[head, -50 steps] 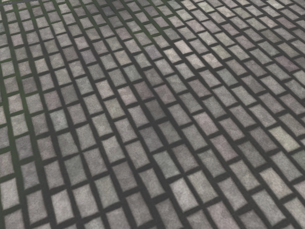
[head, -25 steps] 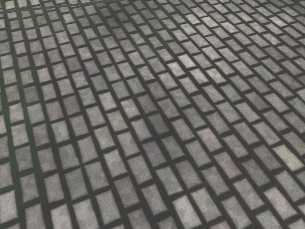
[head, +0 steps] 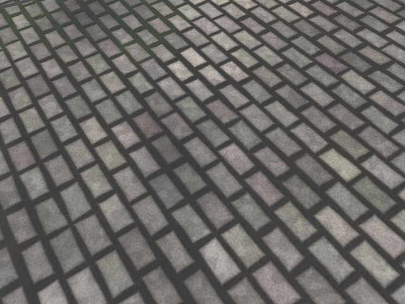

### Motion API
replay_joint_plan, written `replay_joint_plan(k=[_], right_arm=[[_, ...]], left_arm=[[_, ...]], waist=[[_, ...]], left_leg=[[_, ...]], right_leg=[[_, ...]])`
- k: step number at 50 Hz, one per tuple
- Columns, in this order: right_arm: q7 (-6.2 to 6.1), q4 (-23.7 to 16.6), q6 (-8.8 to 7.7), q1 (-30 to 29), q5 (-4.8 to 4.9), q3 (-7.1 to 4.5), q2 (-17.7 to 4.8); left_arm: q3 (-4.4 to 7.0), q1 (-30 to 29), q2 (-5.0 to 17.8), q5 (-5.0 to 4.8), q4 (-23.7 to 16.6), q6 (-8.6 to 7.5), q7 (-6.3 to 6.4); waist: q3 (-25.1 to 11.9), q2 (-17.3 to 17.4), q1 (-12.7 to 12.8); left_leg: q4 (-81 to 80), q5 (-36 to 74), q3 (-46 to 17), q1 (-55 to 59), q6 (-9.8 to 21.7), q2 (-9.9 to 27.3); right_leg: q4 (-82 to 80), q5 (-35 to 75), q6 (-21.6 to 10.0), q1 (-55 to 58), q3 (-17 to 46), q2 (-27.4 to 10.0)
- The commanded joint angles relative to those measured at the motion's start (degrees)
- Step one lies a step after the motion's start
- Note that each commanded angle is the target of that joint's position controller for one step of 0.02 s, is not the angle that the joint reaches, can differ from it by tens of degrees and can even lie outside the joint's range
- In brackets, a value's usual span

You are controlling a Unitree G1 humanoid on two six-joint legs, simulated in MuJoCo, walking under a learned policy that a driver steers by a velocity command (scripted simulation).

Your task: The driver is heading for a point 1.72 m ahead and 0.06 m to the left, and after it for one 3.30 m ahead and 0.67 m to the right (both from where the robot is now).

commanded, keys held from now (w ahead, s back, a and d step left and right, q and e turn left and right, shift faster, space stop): no key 1.00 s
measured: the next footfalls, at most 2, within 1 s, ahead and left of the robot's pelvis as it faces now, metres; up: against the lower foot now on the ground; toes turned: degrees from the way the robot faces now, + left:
left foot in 0.28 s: +0.06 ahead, +0.15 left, +0.00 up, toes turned -6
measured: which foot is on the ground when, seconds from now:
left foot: up 0.00-0.26, down 0.28-1.00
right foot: down 0.00-1.00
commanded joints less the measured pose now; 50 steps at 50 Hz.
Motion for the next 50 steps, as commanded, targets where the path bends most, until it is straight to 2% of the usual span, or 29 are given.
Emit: replay_joint_plan(k=[1,5,7,10,13,14,15,16,17,18,20,21,22,24,27,29,36,50], right_arm=[[0.03,-2.42,-0.66,2.5,0.2,-1.29,-4.48],[0.23,-2.66,-0.42,0.83,0.35,-0.69,-3.29],[0.6,-2.76,-0.47,0.17,0.48,-0.52,-3.39],[1.35,-2.36,-0.99,0.65,0.68,-0.47,-3.92],[2.55,-0.58,-1.85,4.14,0.41,-0.14,-2.83],[2.87,-0.35,-2.04,4.82,-0.32,-0.18,-3.81],[2.89,-0.58,-2.12,6.03,-1.41,-0.5,-6.99],[2.94,-0.43,-2.04,3.75,-1.8,-0.68,-9.41],[3.06,-1.39,-2.4,0.5,-2.01,0.18,-5.98],[3.03,-1.65,-2.78,-1.43,-1.76,0.6,-4.66],[2.99,-0.83,-3.25,-0.5,-0.65,0.64,-5.43],[2.97,-0.22,-3.45,0.33,-0.59,0.92,-5.14],[3.02,0.5,-3.48,2.64,-0.75,1.07,-4.92],[3.03,0.81,-3.32,3.34,-0.86,1.26,-4.94],[2.65,1.25,-3.04,4.09,-0.35,1.58,-4.19],[2.56,1.68,-2.7,4.81,-0.34,1.69,-3.99],[2.67,3.11,-2.03,5.22,-0.47,2.06,-3.46],[2.34,6.17,-1.84,7.84,-0.43,2.82,-2.78]], left_arm=[[1.77,-0.52,8.98,0.0,-3.78,-0.36,1.04],[1.56,-0.25,9.01,0.37,-3.7,0.04,1.58],[1.44,-1.03,9.19,0.72,-3.78,0.27,1.57],[1.01,-1.57,8.92,0.96,-3.71,0.69,1.35],[0.02,-2.39,7.55,0.21,-3.53,1.27,1.48],[-0.33,-0.1,6.74,0.11,-2.81,1.21,1.53],[-0.8,1.74,5.22,0.89,-2.7,0.89,1.45],[-0.58,2.85,4.52,0.66,-3.32,0.54,1.24],[-0.31,0.26,6.38,1.33,-3.43,0.35,1.25],[0.14,-1.18,7.29,1.12,-3.31,0.34,1.16],[-0.04,-1.97,5.82,1.5,-2.61,1.04,1.15],[-0.2,-1.38,5.26,1.56,-2.19,1.31,0.97],[-0.22,-1.48,5.49,1.43,-1.78,1.51,0.84],[0.06,-0.08,6.36,0.6,-0.35,1.54,0.63],[-0.08,-0.57,6.0,0.88,1.12,1.03,0.59],[-0.27,-0.41,5.63,0.85,2.13,0.69,0.58],[-0.63,-0.26,5.81,0.58,5.15,0.37,0.88],[-1.16,-0.19,4.95,0.45,9.25,0.58,1.1]], waist=[[-8.14,-6.31,-1.06],[-7.67,-8.4,0.01],[-6.53,-9.38,0.37],[-5.59,-9.67,0.51],[-5.66,-8.09,-2.13],[-5.96,-6.11,-2.12],[-7.14,1.04,-0.85],[-5.79,10.06,2.45],[-5.5,10.21,1.34],[-5.05,9.19,1.38],[-4.4,8.25,0.83],[-4.39,7.29,1.09],[-4.56,5.44,0.14],[-3.48,2.24,-0.18],[-3.1,-1.49,-0.99],[-3.6,-2.96,-1.34],[-3.03,-2.84,-1.27],[-2.05,-1.6,-0.89]], left_leg=[[-4.7,4.6,-2.77,-4.42,-0.51,0.99],[-15.29,6.4,-1.99,-0.08,-1.82,1.29],[-18.92,6.64,-1.35,3.3,-1.84,1.38],[-24.58,6.52,-0.48,7.62,-1.17,1.21],[-40.25,15.46,1.41,16.31,1.12,0.28],[-43.94,20.4,-0.42,20.49,2.48,2.23],[-45.34,27.95,-8.1,24.4,5.24,10.13],[-46.21,31.32,-13.91,20.0,11.68,15.6],[-48.59,26.99,-16.23,15.38,14.45,17.19],[-48.37,24.08,-14.36,14.76,13.12,14.91],[-47.26,21.32,-10.75,14.92,9.44,11.18],[-46.53,21.02,-9.45,14.3,8.11,10.02],[-46.28,19.09,-7.88,12.65,6.75,8.15],[-45.1,14.45,-3.99,12.94,4.62,5.12],[-42.49,16.76,-1.95,14.13,4.28,3.71],[-41.46,18.6,-1.2,15.2,4.24,3.16],[-41.15,19.11,-0.35,16.06,3.7,2.35],[-41.79,18.11,0.15,15.58,3.3,1.75]], right_leg=[[-10.95,12.41,-9.59,11.21,17.89,-13.75],[-12.2,5.02,-9.46,9.19,17.28,-13.13],[-13.14,0.55,-9.39,6.22,17.45,-12.79],[-12.77,-0.58,-9.09,4.72,18.5,-12.93],[-9.26,1.66,-6.29,3.55,17.55,-11.03],[-7.65,0.94,-3.82,1.67,16.37,-9.31],[-0.58,-2.74,-0.68,-1.67,11.84,-5.58],[2.19,-10.63,1.87,-3.19,5.15,0.34],[4.26,-12.11,3.46,0.69,4.25,-1.23],[4.37,-9.18,3.83,2.79,3.81,-1.96],[-0.22,-1.59,4.1,5.19,3.97,-2.82],[-2.12,2.02,3.92,7.49,4.61,-3.71],[-2.6,4.57,3.38,10.15,5.12,-3.96],[-2.38,4.65,1.55,9.03,5.36,-4.06],[-3.69,6.57,1.1,8.26,6.24,-4.66],[-3.83,7.87,1.08,8.21,6.44,-4.81],[-4.05,7.44,0.92,7.97,6.58,-4.9],[-4.17,6.46,1.06,8.31,5.59,-4.34]])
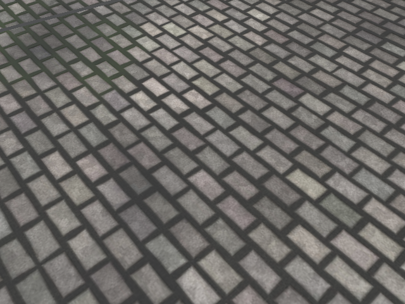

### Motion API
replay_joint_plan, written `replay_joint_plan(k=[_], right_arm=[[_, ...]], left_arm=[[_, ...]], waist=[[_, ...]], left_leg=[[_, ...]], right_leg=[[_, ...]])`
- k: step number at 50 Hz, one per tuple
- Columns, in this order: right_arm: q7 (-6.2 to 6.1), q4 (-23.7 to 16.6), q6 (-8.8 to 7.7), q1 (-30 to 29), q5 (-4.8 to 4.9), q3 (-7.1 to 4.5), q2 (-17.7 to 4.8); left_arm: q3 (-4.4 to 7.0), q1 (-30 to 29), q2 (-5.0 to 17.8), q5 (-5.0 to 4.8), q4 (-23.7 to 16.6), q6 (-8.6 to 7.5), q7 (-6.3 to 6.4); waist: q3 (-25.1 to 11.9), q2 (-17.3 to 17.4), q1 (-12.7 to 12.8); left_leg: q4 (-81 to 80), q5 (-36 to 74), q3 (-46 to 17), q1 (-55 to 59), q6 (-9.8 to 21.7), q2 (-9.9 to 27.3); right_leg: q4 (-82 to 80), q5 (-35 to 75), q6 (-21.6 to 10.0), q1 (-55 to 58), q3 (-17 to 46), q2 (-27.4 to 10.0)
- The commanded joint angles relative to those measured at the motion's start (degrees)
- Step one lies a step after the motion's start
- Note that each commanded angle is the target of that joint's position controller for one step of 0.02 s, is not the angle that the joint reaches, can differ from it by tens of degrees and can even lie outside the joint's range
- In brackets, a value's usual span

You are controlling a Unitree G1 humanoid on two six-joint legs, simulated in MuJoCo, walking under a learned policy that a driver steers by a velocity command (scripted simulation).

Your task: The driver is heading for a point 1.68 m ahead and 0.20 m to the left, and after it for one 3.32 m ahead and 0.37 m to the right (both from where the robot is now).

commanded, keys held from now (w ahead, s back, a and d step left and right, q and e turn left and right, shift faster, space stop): no key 0.26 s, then w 0.74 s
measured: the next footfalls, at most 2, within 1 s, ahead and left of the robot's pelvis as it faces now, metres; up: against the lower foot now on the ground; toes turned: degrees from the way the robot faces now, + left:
left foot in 1.00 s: +0.45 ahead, +0.12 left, +0.00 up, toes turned +2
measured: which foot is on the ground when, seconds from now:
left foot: down 0.00-0.54, up 0.56-0.98, down 1.00-1.00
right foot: down 0.00-1.00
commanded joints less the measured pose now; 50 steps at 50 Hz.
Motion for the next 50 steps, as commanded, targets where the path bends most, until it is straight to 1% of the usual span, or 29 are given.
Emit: replay_joint_plan(k=[1,13,14,16,17,18,20,21,22,23,25,26,27,28,29,30,31,32,33,34,35,37,40,42,45,47,48,49,50], right_arm=[[-0.24,-1.35,-0.49,1.95,0.01,-0.87,-5.85],[-0.32,0.33,-0.68,4.61,0.02,-0.22,-4.79],[-0.34,1.01,-0.63,5.79,0.02,-0.08,-4.22],[-0.67,0.74,-0.39,5.64,0.64,-0.71,-5.99],[-0.81,0.31,-0.53,5.85,0.9,-0.89,-6.52],[-0.82,0.3,-1.0,7.18,1.27,-1.13,-7.19],[-0.57,1.33,-2.18,11.15,1.82,-2.32,-10.12],[-0.46,1.09,-2.48,10.73,1.75,-2.77,-11.0],[-0.27,0.32,-2.73,9.69,1.42,-2.72,-10.43],[0.03,-0.38,-2.92,8.18,1.52,-2.71,-10.24],[0.49,-2.17,-2.6,3.66,2.49,-2.63,-9.71],[0.57,-2.81,-2.49,3.21,2.43,-2.62,-9.52],[0.68,-3.84,-2.83,1.48,2.19,-2.1,-7.95],[0.93,-5.66,-3.68,0.68,1.68,-1.08,-3.9],[0.7,-7.14,-4.67,0.21,2.39,-1.1,-3.62],[1.04,-7.13,-5.23,0.33,3.39,-1.58,-5.68],[1.64,-6.74,-5.66,0.63,3.6,-1.59,-5.75],[1.84,-6.59,-5.97,0.2,2.95,-1.86,-5.88],[2.0,-6.94,-6.03,-1.09,2.24,-2.36,-6.76],[2.38,-7.17,-5.87,-1.63,1.89,-2.53,-6.5],[2.73,-7.33,-5.59,-1.89,1.71,-2.39,-5.5],[2.98,-9.09,-5.08,-5.65,1.48,-1.84,-3.91],[3.17,-12.72,-5.02,-14.52,1.58,-0.61,-2.05],[3.53,-14.01,-4.92,-17.6,1.93,-0.44,-2.67],[4.25,-15.64,-5.01,-19.29,2.24,-0.76,-4.45],[4.48,-15.2,-5.19,-15.5,2.07,-1.8,-6.77],[4.3,-13.92,-5.09,-10.17,2.08,-2.77,-8.5],[3.92,-11.04,-4.78,-0.65,2.27,-4.09,-10.56],[3.29,-8.83,-4.4,9.44,1.74,-5.11,-13.88]], left_arm=[[1.05,-0.09,6.58,0.0,-1.32,-0.37,0.21],[0.72,1.01,5.83,0.01,0.55,-0.12,0.44],[0.54,2.04,5.21,0.03,1.14,-0.06,0.48],[0.91,2.53,6.09,-0.56,1.12,-0.09,0.62],[0.97,2.1,6.27,-0.66,0.63,-0.56,0.57],[0.88,1.13,5.79,-0.8,-0.13,-1.43,0.36],[0.42,-1.26,3.2,-1.15,-1.71,-3.58,-0.46],[0.39,-2.3,3.2,-1.28,-2.38,-4.34,-0.86],[0.59,-2.18,3.77,-1.42,-2.57,-4.85,-1.21],[0.48,-0.96,3.24,-1.65,-2.5,-5.26,-1.49],[0.88,4.59,3.34,-1.95,-0.42,-5.86,-1.69],[1.59,9.13,4.33,-1.7,1.82,-5.75,-1.57],[2.38,15.28,6.16,-1.5,3.45,-5.62,-1.47],[3.76,23.44,11.5,-1.5,4.7,-5.58,-1.21],[3.65,26.39,13.18,-0.74,5.03,-6.25,-1.99],[2.26,20.85,9.01,-0.38,3.37,-7.02,-2.12],[1.53,17.09,6.51,-0.4,1.67,-7.44,-2.33],[1.21,14.47,6.49,-0.43,0.49,-7.44,-2.65],[0.73,13.42,5.67,-0.42,-0.15,-7.17,-2.77],[0.22,14.25,4.38,-0.19,-0.1,-6.65,-2.67],[0.08,15.72,4.33,-0.03,0.1,-6.24,-2.35],[0.17,17.21,5.87,0.1,-0.01,-5.64,-1.45],[0.39,17.76,7.98,0.18,-1.0,-5.34,-0.48],[0.7,20.06,8.85,-0.29,-0.66,-5.46,-0.35],[1.16,20.58,8.89,-1.15,-0.35,-5.31,-0.3],[1.74,19.07,10.11,-0.77,-1.02,-4.79,-0.3],[2.02,18.25,10.72,-0.35,-1.4,-4.27,-0.34],[1.8,17.55,10.06,0.09,-1.95,-3.68,-0.37],[0.97,17.94,8.2,0.91,-3.38,-3.57,-0.49]], waist=[[-1.57,-0.01,0.13],[-0.64,-0.02,0.29],[-1.87,0.05,0.28],[1.07,1.26,0.23],[3.41,1.79,-0.11],[5.14,3.05,-0.79],[5.72,9.17,-2.08],[6.93,9.87,-2.06],[6.93,8.6,-1.46],[6.88,8.87,-0.34],[5.87,8.23,3.28],[3.82,7.01,4.52],[1.58,2.61,6.89],[-1.93,-12.26,8.7],[-2.59,-16.62,8.69],[1.37,-8.15,5.45],[2.75,-5.47,3.87],[3.31,-3.66,2.77],[3.85,-3.33,2.31],[3.24,-3.97,2.12],[2.61,-4.67,2.18],[3.2,-4.0,2.73],[5.15,-3.89,4.41],[5.81,-4.74,5.02],[6.17,-4.88,3.4],[2.08,-6.01,0.17],[-2.19,-7.1,-2.93],[-7.92,-6.81,-7.58],[-15.28,-2.24,-10.8]], left_leg=[[-4.55,7.35,-1.34,-2.53,0.73,1.67],[-5.07,5.78,-1.33,-3.63,1.05,1.5],[-5.54,0.03,-0.9,-3.21,1.21,1.01],[-5.98,-17.7,-2.24,-5.67,3.31,0.85],[-7.39,-24.37,-4.8,-7.11,4.99,2.34],[-9.36,-27.99,-8.83,-6.79,6.95,4.98],[-16.59,-31.34,-22.27,-1.75,12.16,14.44],[-18.89,-29.62,-27.09,-2.62,14.2,18.39],[-19.34,-26.73,-27.37,-3.08,14.41,18.99],[-18.72,-24.09,-25.49,-3.69,13.69,18.49],[-15.11,-17.4,-15.62,-9.68,9.64,12.67],[-11.12,-12.24,-11.56,-12.94,8.14,9.31],[-1.78,-4.41,-6.93,-17.32,6.17,6.15],[18.49,-3.21,1.94,-27.3,2.32,-0.47],[32.53,-15.06,-0.69,-35.4,1.87,-2.93],[40.47,-12.81,-4.69,-40.03,3.22,1.27],[41.82,-6.76,-5.09,-41.28,4.48,3.66],[40.25,-1.85,-3.94,-41.34,4.85,5.49],[37.57,1.63,-3.24,-40.56,4.56,6.85],[35.58,3.78,-2.13,-38.3,3.94,7.48],[33.95,5.48,-0.82,-37.06,3.04,7.44],[28.22,8.72,1.03,-36.66,1.16,7.14],[13.45,16.01,3.49,-30.36,0.19,4.87],[8.24,18.67,4.33,-26.76,0.55,3.46],[3.32,18.5,2.55,-26.01,2.9,3.14],[2.79,15.74,3.18,-19.93,4.83,1.2],[3.65,13.88,4.38,-12.79,6.03,-0.67],[3.4,13.61,5.33,-0.71,7.55,-1.99],[5.03,10.85,-5.44,17.23,10.72,7.32]], right_leg=[[-4.49,9.42,-2.2,1.98,2.77,-3.23],[-4.57,7.99,-1.62,1.59,1.96,-2.78],[-4.8,1.96,-1.68,1.97,1.35,-2.17],[-2.77,-17.69,-2.63,-2.56,-0.39,-0.11],[-1.79,-22.85,-3.15,-5.9,-0.49,-0.18],[0.13,-22.86,-3.36,-9.07,-0.77,-0.48],[10.13,-12.23,-2.2,-14.69,-5.18,0.1],[14.03,-9.18,-2.4,-15.79,-4.89,-1.93],[15.79,-10.34,-2.98,-15.89,-4.45,-3.01],[13.57,-12.25,-3.67,-14.39,-4.68,-3.61],[-0.29,-6.71,-4.23,-0.06,-7.41,-2.12],[-2.15,-1.44,-3.24,8.39,-7.91,-0.45],[-4.72,-1.86,-4.14,15.65,-1.57,-3.95],[-13.19,-8.62,-9.6,24.63,18.4,-15.47],[-18.83,-11.62,-16.34,25.61,36.4,-24.4],[-18.09,-12.48,-16.13,23.17,33.48,-24.75],[-18.23,-11.05,-13.88,21.36,26.53,-21.94],[-19.05,-7.29,-12.0,19.75,21.01,-19.76],[-19.61,0.04,-10.58,18.39,16.39,-18.25],[-19.97,6.17,-9.61,16.98,12.09,-16.28],[-20.24,11.23,-9.53,16.27,9.12,-15.13],[-21.19,17.08,-10.11,14.27,5.38,-14.13],[-23.43,16.59,-9.63,8.13,1.32,-12.28],[-24.69,15.46,-9.81,7.9,0.74,-13.23],[-22.67,20.18,-8.77,14.08,0.01,-16.05],[-16.37,36.02,-7.32,18.36,-1.1,-16.98],[-9.44,46.66,-6.52,19.1,-2.12,-16.42],[2.05,50.97,-5.07,16.1,-3.94,-14.02],[19.38,35.93,-3.65,2.97,-5.0,-11.36]])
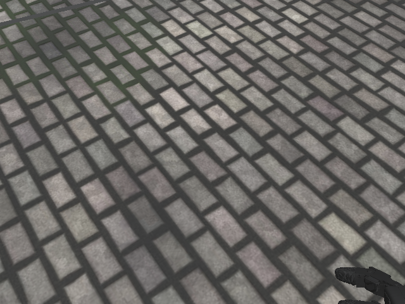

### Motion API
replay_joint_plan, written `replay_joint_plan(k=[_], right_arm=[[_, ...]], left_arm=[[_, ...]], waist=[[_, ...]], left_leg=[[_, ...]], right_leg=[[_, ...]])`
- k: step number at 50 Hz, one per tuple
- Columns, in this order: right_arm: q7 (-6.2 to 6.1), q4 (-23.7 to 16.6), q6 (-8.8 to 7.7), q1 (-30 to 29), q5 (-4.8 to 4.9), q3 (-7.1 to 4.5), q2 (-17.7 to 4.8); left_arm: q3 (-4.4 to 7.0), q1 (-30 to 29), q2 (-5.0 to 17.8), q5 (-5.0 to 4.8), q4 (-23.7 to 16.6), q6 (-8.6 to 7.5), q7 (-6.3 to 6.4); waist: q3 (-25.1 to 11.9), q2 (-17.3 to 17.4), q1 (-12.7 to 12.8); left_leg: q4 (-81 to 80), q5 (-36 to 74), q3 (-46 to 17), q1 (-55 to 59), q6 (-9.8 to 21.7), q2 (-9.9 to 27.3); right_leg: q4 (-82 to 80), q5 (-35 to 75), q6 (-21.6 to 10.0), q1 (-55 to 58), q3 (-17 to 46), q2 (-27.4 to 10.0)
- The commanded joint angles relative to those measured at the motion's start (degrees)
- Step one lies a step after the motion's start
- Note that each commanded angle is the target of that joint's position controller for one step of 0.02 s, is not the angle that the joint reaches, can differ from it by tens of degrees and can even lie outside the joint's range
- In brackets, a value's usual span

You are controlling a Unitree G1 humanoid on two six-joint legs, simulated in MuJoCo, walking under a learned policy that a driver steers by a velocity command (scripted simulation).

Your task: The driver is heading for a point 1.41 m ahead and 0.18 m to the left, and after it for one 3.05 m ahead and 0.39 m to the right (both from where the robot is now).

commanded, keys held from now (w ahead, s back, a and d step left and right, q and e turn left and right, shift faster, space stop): w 0.54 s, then w+q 0.46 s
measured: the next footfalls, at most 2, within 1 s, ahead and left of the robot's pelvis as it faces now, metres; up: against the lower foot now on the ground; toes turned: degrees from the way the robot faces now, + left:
right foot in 0.54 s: +0.49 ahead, -0.14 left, +0.00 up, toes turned -3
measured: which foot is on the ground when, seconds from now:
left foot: down 0.00-0.56, up 0.58-1.00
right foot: down 0.00-0.00, up 0.02-0.52, down 0.54-1.00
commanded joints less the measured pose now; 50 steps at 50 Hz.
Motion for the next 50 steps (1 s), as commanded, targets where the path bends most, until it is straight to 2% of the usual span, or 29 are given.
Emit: replay_joint_plan(k=[1,2,3,4,5,6,7,8,10,14,17,21,23,25,26,27,28,29,30,31,32,33,35,36,38,41,44,47,50], right_arm=[[-0.51,5.61,0.6,29.3,-1.25,-5.59,-17.91],[-0.4,5.5,0.5,27.61,-1.01,-4.04,-12.2],[-0.53,4.73,0.11,21.63,-0.82,-3.35,-10.02],[-0.48,3.51,-0.29,16.36,-1.08,-2.83,-8.53],[-0.17,3.27,-0.67,13.41,-1.71,-2.48,-7.25],[0.01,3.49,-1.02,12.18,-2.3,-2.12,-6.06],[0.24,3.93,-1.07,12.01,-2.23,-1.97,-5.33],[0.22,4.56,-1.15,12.77,-1.95,-1.96,-5.4],[-0.37,5.67,-1.28,14.77,-1.8,-2.27,-6.95],[-2.04,6.89,-0.58,18.9,-1.59,-2.75,-8.96],[-2.56,7.88,-0.19,22.09,-1.03,-2.81,-9.65],[-2.65,9.95,0.8,26.71,-0.61,-2.97,-9.95],[-2.81,10.5,1.51,27.38,-0.53,-3.28,-10.42],[-2.98,10.29,2.14,26.22,-0.49,-3.64,-11.3],[-3.01,9.87,2.45,24.75,-0.5,-3.67,-11.58],[-3.02,9.4,2.7,24.31,-0.81,-3.11,-10.2],[-3.01,7.73,2.52,25.16,-1.89,-1.92,-7.73],[-2.33,7.95,1.24,32.56,-1.27,0.21,0.19],[-2.33,8.5,0.13,28.27,0.46,-1.43,-6.96],[-2.34,6.66,-0.49,22.95,1.77,-2.39,-9.86],[-2.79,6.29,-0.47,20.64,1.52,-2.45,-9.46],[-3.12,6.35,0.02,19.74,0.71,-2.84,-8.73],[-3.0,7.03,1.72,22.18,0.64,-3.01,-6.21],[-2.93,7.0,2.4,22.51,0.73,-2.94,-5.02],[-2.98,5.83,3.26,20.53,0.48,-3.07,-4.52],[-2.64,3.92,3.2,16.42,-0.05,-3.24,-4.41],[-1.6,1.81,2.82,10.77,-0.42,-2.73,-3.48],[-0.51,-1.17,2.73,4.74,-0.51,-2.08,-2.48],[0.76,-4.04,2.79,1.68,-0.24,-2.07,-2.77]], left_arm=[[-1.59,6.56,-2.24,0.49,-4.94,-1.38,-0.86],[-0.46,2.63,3.12,-1.1,-4.44,-3.14,-1.24],[0.73,-4.11,7.31,-2.69,-7.1,-4.17,-1.34],[0.81,-7.94,7.91,-2.65,-8.2,-4.61,-0.87],[1.27,-9.4,7.6,-1.85,-8.4,-4.36,-0.36],[1.51,-7.93,6.68,-1.27,-8.22,-3.56,-0.15],[1.46,-6.8,5.3,-1.12,-8.03,-2.73,-0.07],[1.43,-6.41,4.33,-1.08,-8.11,-2.09,0.01],[1.63,-9.53,4.46,-0.71,-9.58,-1.3,0.18],[1.83,-18.9,4.76,0.04,-13.0,-1.63,-0.1],[1.28,-25.43,3.69,-0.28,-14.81,-2.24,-0.75],[0.8,-32.0,3.85,-0.91,-17.44,-2.64,-2.01],[0.88,-33.36,4.65,-1.04,-18.74,-3.0,-2.76],[1.51,-30.59,6.43,-1.14,-18.66,-3.31,-3.18],[2.36,-25.71,7.95,-1.08,-17.48,-3.44,-3.13],[3.9,-15.95,10.74,-0.97,-14.45,-3.43,-2.75],[5.19,-4.9,15.39,-0.05,-12.45,-3.32,-2.09],[5.69,-2.3,17.96,0.02,-11.14,-2.9,-2.43],[4.03,-3.25,11.76,-0.14,-11.9,-3.03,-2.38],[3.29,-8.02,9.56,-0.11,-12.75,-3.23,-2.09],[2.78,-12.67,8.23,0.09,-13.54,-3.43,-2.07],[2.42,-15.41,6.55,0.3,-13.66,-3.64,-2.19],[2.14,-17.09,4.93,1.0,-13.03,-4.08,-2.31],[2.28,-16.84,5.28,0.99,-12.51,-4.28,-2.22],[2.76,-16.01,6.6,1.14,-11.67,-4.48,-1.7],[3.1,-14.85,7.49,1.31,-11.0,-4.17,-0.73],[3.26,-14.1,8.45,0.96,-10.97,-3.75,-0.03],[3.63,-10.24,9.39,0.37,-9.81,-2.81,0.42],[4.07,-8.72,10.27,-0.32,-9.37,-1.31,0.55]], waist=[[-25.44,15.26,-9.5],[-23.25,11.85,-11.2],[-12.25,9.35,-9.91],[-7.87,2.88,-8.06],[-4.73,0.68,-6.04],[-4.47,2.14,-3.76],[-3.97,3.05,-2.73],[-3.15,3.28,-2.16],[-0.76,2.94,-2.07],[1.11,1.78,-4.29],[1.69,1.89,-6.57],[3.02,2.02,-8.75],[2.98,2.59,-8.29],[0.95,4.07,-5.95],[-2.14,4.7,-2.87],[-8.25,4.02,1.41],[-17.43,-2.36,4.66],[-24.46,-17.54,0.57],[-21.34,-10.61,3.14],[-13.09,-8.48,2.32],[-9.07,-4.2,0.23],[-5.7,-3.42,-1.28],[-3.96,-5.39,-3.92],[-3.03,-5.13,-4.48],[-1.15,-4.06,-4.77],[0.33,-3.26,-4.13],[1.71,-2.71,-2.48],[3.53,-1.62,-0.12],[3.9,-2.2,-0.07]], left_leg=[[-6.86,-19.53,-40.02,56.54,15.53,21.93],[-15.69,-25.31,-48.86,53.86,14.13,21.47],[-16.38,-22.15,-39.59,44.85,11.12,20.01],[-17.57,-14.78,-31.58,35.17,9.73,18.08],[-18.86,-7.61,-25.29,27.19,8.87,15.95],[-20.28,-4.74,-21.0,22.61,8.19,13.94],[-21.84,-4.14,-18.78,20.11,8.32,12.89],[-23.16,-3.5,-16.85,18.28,8.78,12.42],[-25.37,-2.6,-14.31,16.39,9.52,12.28],[-26.51,-0.28,-10.73,19.66,8.43,11.32],[-26.19,1.07,-7.18,20.95,6.72,9.82],[-23.33,2.04,-7.1,28.52,6.51,12.27],[-20.62,4.9,-7.88,33.01,5.92,14.35],[-16.45,13.81,-7.96,35.41,4.78,15.21],[-10.62,23.78,-6.55,35.16,3.8,13.96],[0.5,28.25,-4.17,31.48,2.22,10.81],[19.21,12.71,-2.01,18.29,0.15,7.0],[37.58,-27.2,-3.67,-4.37,-3.03,-3.6],[43.97,-29.81,-11.87,-10.23,-1.91,-1.19],[44.35,-24.45,-11.22,-13.19,-1.02,1.48],[41.88,-18.99,-9.82,-10.72,-1.28,4.52],[38.69,-15.56,-9.67,-8.65,-1.69,6.18],[36.06,-12.11,-9.93,-3.34,-2.04,7.97],[35.43,-11.34,-9.75,-3.38,-2.31,8.14],[33.09,-7.67,-10.19,-6.55,-2.98,8.29],[24.97,0.43,-10.4,-10.36,-3.84,7.73],[14.87,7.29,-6.33,-8.93,-3.74,7.07],[9.07,7.24,-3.49,-11.12,-2.82,6.54],[6.19,1.5,-0.89,-12.46,-1.18,5.23]], right_leg=[[50.94,5.96,-1.05,-40.09,1.69,4.16],[58.87,-2.89,-2.26,-46.56,9.19,3.21],[60.64,0.83,-3.32,-51.28,7.68,0.14],[57.97,6.57,-3.74,-48.91,6.53,-3.14],[54.42,9.93,-3.59,-46.02,5.67,-5.22],[51.99,11.88,-3.67,-41.91,6.22,-7.04],[50.07,12.33,-3.5,-39.99,6.08,-7.49],[48.08,12.29,-3.23,-39.59,5.62,-7.89],[43.44,14.98,-2.11,-42.54,4.82,-8.68],[29.06,27.84,-0.21,-48.77,3.95,-8.52],[18.61,34.94,-0.01,-46.04,1.51,-6.16],[12.2,33.26,-0.63,-47.22,0.97,-4.61],[10.12,29.02,-1.97,-47.68,1.2,-4.09],[8.7,24.51,-3.56,-42.5,0.1,-2.49],[7.58,23.74,-4.78,-35.06,-1.62,-0.57],[7.66,24.83,-6.68,-21.54,-2.09,0.21],[9.5,25.61,-10.81,-2.52,10.89,-11.32],[2.5,13.45,-18.96,15.31,37.75,-23.41],[-1.28,8.12,-16.38,12.52,39.03,-22.06],[-2.41,11.56,-13.55,4.81,29.49,-20.56],[-4.24,17.28,-12.19,-3.41,22.59,-18.54],[-6.51,20.37,-11.35,-9.53,17.36,-16.57],[-9.92,23.27,-10.36,-15.82,10.54,-14.01],[-10.92,25.59,-10.55,-17.31,7.89,-13.77],[-12.28,29.58,-10.83,-18.07,3.72,-13.68],[-13.18,32.34,-10.31,-16.42,-1.44,-13.02],[-13.88,32.87,-9.0,-15.49,-6.44,-12.01],[-12.54,35.17,-8.81,-9.6,-8.67,-13.86],[-8.23,42.72,-8.17,-2.93,-10.35,-16.01]])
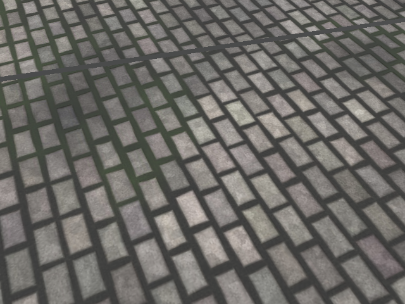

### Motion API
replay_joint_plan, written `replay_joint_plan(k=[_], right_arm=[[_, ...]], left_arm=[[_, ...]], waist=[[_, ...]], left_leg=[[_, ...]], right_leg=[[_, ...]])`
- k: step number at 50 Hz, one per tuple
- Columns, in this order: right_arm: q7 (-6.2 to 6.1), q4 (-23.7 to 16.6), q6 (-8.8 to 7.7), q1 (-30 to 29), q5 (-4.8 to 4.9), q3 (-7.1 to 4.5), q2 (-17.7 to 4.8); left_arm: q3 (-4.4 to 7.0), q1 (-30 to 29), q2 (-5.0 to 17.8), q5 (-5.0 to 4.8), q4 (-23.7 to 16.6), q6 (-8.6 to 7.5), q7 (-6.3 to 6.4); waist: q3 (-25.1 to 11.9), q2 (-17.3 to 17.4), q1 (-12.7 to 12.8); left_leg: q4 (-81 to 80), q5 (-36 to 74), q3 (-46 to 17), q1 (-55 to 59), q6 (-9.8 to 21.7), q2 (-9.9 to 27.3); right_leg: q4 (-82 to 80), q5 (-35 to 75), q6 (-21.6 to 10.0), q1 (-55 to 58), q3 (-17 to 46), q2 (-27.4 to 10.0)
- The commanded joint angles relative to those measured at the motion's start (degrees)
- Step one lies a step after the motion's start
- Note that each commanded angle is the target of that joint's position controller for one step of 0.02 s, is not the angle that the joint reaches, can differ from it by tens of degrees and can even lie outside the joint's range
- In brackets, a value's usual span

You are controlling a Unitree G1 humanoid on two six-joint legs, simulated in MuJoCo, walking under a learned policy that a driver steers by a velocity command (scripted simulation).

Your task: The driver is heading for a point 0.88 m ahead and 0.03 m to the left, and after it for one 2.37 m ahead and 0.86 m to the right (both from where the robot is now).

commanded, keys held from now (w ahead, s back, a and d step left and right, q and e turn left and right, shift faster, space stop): w+q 0.14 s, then w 0.16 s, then w+e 0.50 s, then w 0.20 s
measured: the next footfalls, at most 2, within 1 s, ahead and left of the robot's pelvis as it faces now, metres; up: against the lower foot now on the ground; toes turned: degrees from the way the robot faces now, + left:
left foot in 0.10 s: +0.23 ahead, +0.11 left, +0.00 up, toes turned +7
right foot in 0.66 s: +0.58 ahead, -0.05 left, +0.00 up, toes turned +0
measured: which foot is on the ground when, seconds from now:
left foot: up 0.00-0.08, down 0.10-0.68, up 0.70-1.00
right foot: down 0.00-0.12, up 0.14-0.64, down 0.66-1.00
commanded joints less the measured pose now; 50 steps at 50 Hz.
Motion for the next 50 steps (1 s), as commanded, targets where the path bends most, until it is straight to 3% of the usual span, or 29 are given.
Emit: replay_joint_plan(k=[1,3,4,5,6,7,8,9,10,11,12,16,21,24,27,30,31,32,33,34,35,36,37,38,39,41,43,47,50], right_arm=[[1.38,-6.98,-0.78,-6.78,0.25,-0.48,-3.15],[1.65,-7.12,-0.46,-2.25,0.42,-1.77,-5.61],[1.52,-5.91,-0.35,4.25,0.65,-3.06,-7.95],[0.68,-3.65,-0.21,13.56,0.67,-5.06,-11.54],[-0.71,-2.33,0.35,18.56,0.56,-6.35,-16.95],[-0.33,-4.39,-0.52,16.46,0.04,-6.23,-19.39],[-0.11,-4.31,-0.96,17.51,-0.49,-4.66,-13.78],[-0.22,-3.91,-1.51,15.13,-0.5,-3.93,-10.89],[-0.17,-4.74,-1.93,10.52,-0.29,-3.25,-8.94],[-0.32,-5.45,-2.1,7.01,-0.59,-2.57,-6.79],[-0.48,-5.91,-2.22,5.82,-1.27,-2.15,-6.0],[-1.47,-4.22,-2.95,8.39,-0.94,-2.6,-8.55],[-2.4,-2.54,-2.89,10.81,-1.28,-2.16,-8.59],[-2.45,-0.92,-3.06,12.59,-1.43,-2.18,-9.21],[-2.66,0.56,-2.32,14.03,-1.43,-2.29,-9.29],[-3.41,0.23,-1.25,12.26,-1.3,-2.62,-10.63],[-3.79,-0.17,-0.85,11.5,-1.3,-2.8,-11.49],[-4.13,-0.62,-0.3,10.43,-1.32,-2.8,-12.03],[-4.49,-1.35,-0.18,9.32,-1.21,-2.57,-12.07],[-4.15,-3.5,-1.24,13.53,-2.2,-1.09,-7.81],[-2.88,-3.79,-3.28,15.19,-2.36,0.5,-4.27],[-1.7,-4.84,-5.15,10.52,-0.18,-0.53,-8.97],[-1.27,-6.35,-6.1,6.17,1.0,-0.42,-9.55],[-1.47,-6.73,-6.41,4.41,0.08,-0.5,-9.12],[-1.9,-6.7,-5.98,4.32,-1.24,-1.12,-9.78],[-2.15,-6.71,-4.59,7.17,-1.83,-1.19,-8.64],[-2.55,-6.97,-3.53,7.03,-2.0,-0.73,-7.09],[-2.51,-8.92,-3.56,-0.73,-1.87,0.3,-4.78],[-1.83,-10.23,-4.08,-5.42,-0.97,0.34,-5.11]], left_arm=[[2.4,0.62,10.49,-0.71,-2.38,0.93,0.58],[2.92,-0.96,12.34,-0.93,-3.33,1.79,1.06],[3.04,-1.93,12.99,-0.98,-3.76,2.25,1.21],[2.79,-2.81,12.77,-1.14,-4.37,2.28,1.31],[1.26,-0.79,7.78,0.97,-5.96,1.48,0.99],[-0.52,2.65,2.74,0.16,-9.03,-0.96,-0.07],[0.6,-4.74,8.27,-2.37,-9.69,-3.14,-0.99],[0.72,-6.95,8.71,-3.54,-10.2,-3.95,-1.35],[0.72,-6.88,8.17,-2.55,-9.17,-3.95,-0.85],[1.32,-6.65,8.77,-1.19,-8.44,-3.34,-0.48],[1.52,-5.28,8.73,-0.85,-8.06,-2.42,-0.59],[1.09,-6.86,6.13,0.0,-8.88,-0.23,-0.4],[0.25,-13.93,4.75,-0.86,-10.38,-0.52,-1.35],[-0.23,-18.02,4.49,-1.45,-11.76,-0.69,-2.21],[-0.47,-20.72,4.63,-1.67,-13.61,-0.95,-3.47],[-0.05,-18.54,5.77,-1.42,-14.45,-1.07,-4.74],[0.61,-15.46,7.16,-1.25,-14.06,-0.8,-4.75],[1.73,-9.17,9.3,-1.14,-12.84,-0.53,-4.6],[3.14,-0.53,12.1,-1.05,-11.24,-0.28,-4.05],[4.74,6.98,17.73,-0.5,-10.81,0.13,-3.13],[3.95,6.63,16.11,-1.28,-10.86,-0.02,-3.27],[2.96,5.66,12.32,-1.26,-10.95,0.2,-3.02],[2.43,2.54,10.32,-1.11,-11.93,0.31,-2.75],[2.01,-1.15,9.33,-0.96,-12.83,0.37,-2.78],[1.45,-3.67,7.92,-0.61,-13.84,0.31,-2.65],[1.32,-5.71,8.06,-0.27,-15.05,0.46,-2.25],[1.54,-4.94,9.14,-0.33,-14.91,0.17,-1.72],[1.74,-1.41,10.1,-0.99,-13.52,0.3,-1.0],[1.65,1.94,10.4,-1.16,-12.21,0.59,-1.07]], waist=[[3.88,-4.6,-0.63],[-0.46,-7.29,-4.23],[-4.11,-7.63,-8.04],[-8.84,-5.76,-12.97],[-13.24,6.32,-11.7],[-21.77,13.56,-6.53],[-20.0,4.53,-10.54],[-12.52,2.64,-9.44],[-7.82,-3.03,-6.48],[-5.51,-2.78,-4.59],[-5.03,-1.39,-3.14],[-2.64,-0.21,-2.67],[-0.44,1.28,-6.14],[1.66,1.33,-8.08],[3.19,0.77,-8.75],[0.47,2.5,-6.2],[-2.27,3.87,-4.41],[-5.98,4.1,-0.91],[-10.41,2.15,3.78],[-18.53,-8.74,3.53],[-24.2,-15.82,1.35],[-19.65,-10.87,3.52],[-12.27,-6.67,2.85],[-6.55,-1.16,0.26],[-4.09,-0.47,-1.76],[-3.22,-3.04,-4.49],[-2.75,-4.27,-4.62],[-2.0,-5.35,-1.04],[-1.26,-6.3,1.53]], left_leg=[[-2.58,-5.32,3.49,-2.19,2.08,-1.8],[-1.87,-11.12,6.92,6.68,4.34,-5.99],[-3.08,-11.9,7.65,15.39,5.96,-8.3],[-7.63,-8.29,5.55,30.36,8.3,-9.61],[-7.52,-5.25,-13.0,46.42,11.82,2.16],[-18.31,-16.79,-47.75,61.68,24.35,13.89],[-22.92,-17.1,-44.68,61.02,20.56,13.35],[-22.71,-13.02,-34.85,53.87,17.92,11.71],[-22.68,-6.36,-27.33,44.26,15.58,9.2],[-23.31,-0.26,-21.83,37.26,14.33,7.14],[-24.64,2.95,-19.24,32.85,13.79,5.9],[-28.28,11.86,-11.65,28.69,13.3,4.12],[-30.36,8.15,-3.54,31.06,8.43,1.72],[-31.58,4.75,-2.13,34.92,7.62,3.69],[-29.06,9.57,-0.63,42.99,7.43,6.66],[-21.72,29.97,1.71,47.57,5.81,7.92],[-16.77,40.55,2.5,48.24,5.11,7.66],[-7.96,47.04,3.83,46.97,4.07,6.59],[4.95,41.6,5.46,39.12,2.04,4.67],[27.26,15.24,6.35,17.9,-1.56,-1.96],[40.98,-32.93,-2.59,0.46,-3.42,-11.91],[43.46,-30.76,-8.63,-6.25,-1.71,-7.49],[40.01,-26.04,-7.5,-7.69,-0.8,-4.67],[33.86,-23.08,-6.42,-5.6,-0.86,-2.58],[29.14,-21.26,-6.01,-1.72,-1.48,-0.96],[24.53,-20.06,-5.14,2.87,-3.18,0.22],[18.79,-16.16,-3.29,3.91,-5.13,0.57],[1.08,1.37,-1.61,7.64,-5.96,-1.05],[-5.82,6.85,-1.59,8.21,-5.32,-2.55]], right_leg=[[2.13,40.37,-6.83,2.35,2.64,-18.89],[11.45,59.19,-5.53,3.09,1.33,-18.78],[20.67,63.2,-4.6,1.3,0.78,-17.89],[34.13,56.36,-2.39,-6.08,-0.09,-15.38],[52.85,17.39,0.01,-23.06,0.52,-10.64],[69.75,-17.2,2.24,-43.65,12.79,1.59],[71.22,-13.89,0.56,-50.05,20.45,-1.85],[67.62,-8.53,-0.93,-51.75,19.42,-4.59],[62.44,-4.04,-1.0,-48.24,18.93,-7.69],[58.12,-1.66,-0.55,-44.22,18.6,-9.5],[56.54,-0.12,-0.26,-40.3,18.79,-10.57],[47.18,7.02,2.32,-41.24,16.83,-10.91],[29.43,25.29,1.45,-42.09,15.07,-9.33],[23.51,28.38,0.12,-42.58,14.53,-7.74],[20.48,23.58,-1.69,-46.83,14.83,-6.1],[19.78,15.41,-4.32,-42.83,11.83,-2.9],[20.58,12.37,-5.32,-38.19,10.04,-0.84],[20.01,11.38,-6.68,-30.01,8.77,1.38],[17.57,15.26,-9.05,-15.81,12.13,0.53],[18.18,15.09,-17.44,6.65,34.82,-13.35],[8.91,8.86,-25.21,18.92,61.42,-21.91],[6.69,1.88,-21.57,17.23,56.3,-19.58],[5.68,2.14,-19.08,8.99,48.32,-17.61],[4.24,6.92,-17.57,-1.13,42.99,-15.39],[2.87,12.6,-16.78,-7.98,39.24,-13.56],[0.72,18.45,-17.1,-15.16,35.66,-11.85],[-0.35,24.59,-16.93,-19.12,30.58,-10.65],[-0.1,23.09,-12.83,-20.97,23.74,-6.81],[0.8,17.49,-12.08,-17.27,25.6,-8.62]])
